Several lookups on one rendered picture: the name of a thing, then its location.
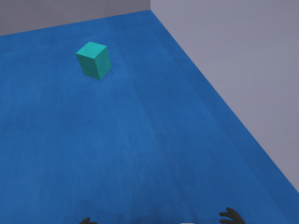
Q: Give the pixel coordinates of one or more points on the right robot hand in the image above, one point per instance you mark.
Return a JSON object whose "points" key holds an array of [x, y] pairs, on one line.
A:
{"points": [[232, 214]]}

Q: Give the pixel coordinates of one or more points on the carton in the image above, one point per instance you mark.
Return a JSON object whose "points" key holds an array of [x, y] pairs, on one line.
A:
{"points": [[94, 60]]}

